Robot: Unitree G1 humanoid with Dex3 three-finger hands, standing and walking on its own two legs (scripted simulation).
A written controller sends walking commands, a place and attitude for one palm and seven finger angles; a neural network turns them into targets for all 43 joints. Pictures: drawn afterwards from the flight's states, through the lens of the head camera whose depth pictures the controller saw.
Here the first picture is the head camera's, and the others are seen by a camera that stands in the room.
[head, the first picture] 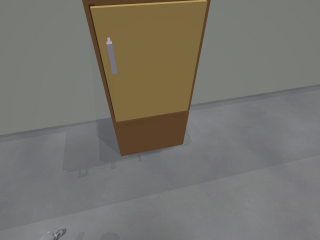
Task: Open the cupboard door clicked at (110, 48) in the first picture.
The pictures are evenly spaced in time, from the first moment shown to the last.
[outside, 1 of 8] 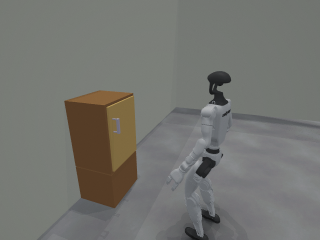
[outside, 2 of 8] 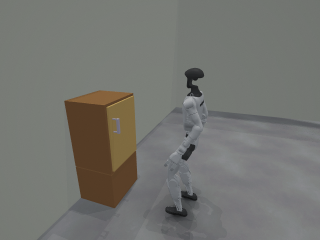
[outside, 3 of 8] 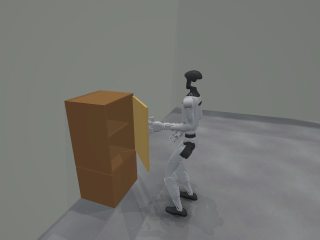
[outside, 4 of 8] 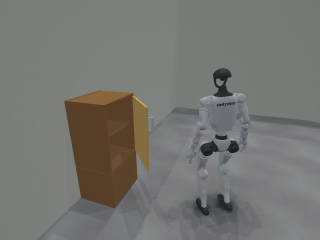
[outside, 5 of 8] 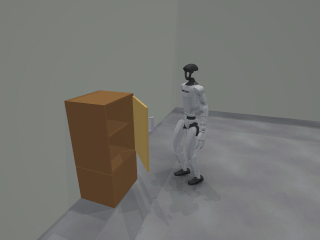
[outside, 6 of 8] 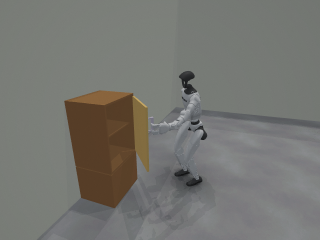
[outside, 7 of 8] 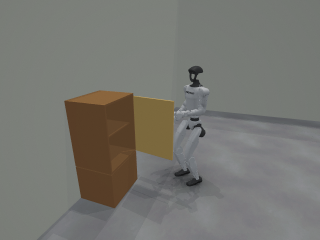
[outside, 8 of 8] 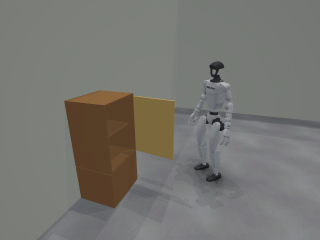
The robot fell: no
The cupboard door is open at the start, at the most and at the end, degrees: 0 85 83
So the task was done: yes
